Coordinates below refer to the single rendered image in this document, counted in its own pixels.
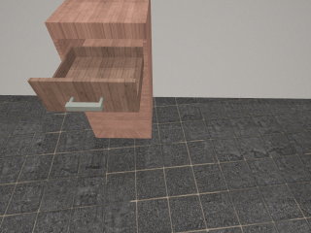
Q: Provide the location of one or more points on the handle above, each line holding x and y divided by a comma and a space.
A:
84, 106

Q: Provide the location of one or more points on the drawer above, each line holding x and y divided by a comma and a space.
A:
88, 73

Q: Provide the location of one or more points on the cabinet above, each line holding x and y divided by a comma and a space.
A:
110, 23

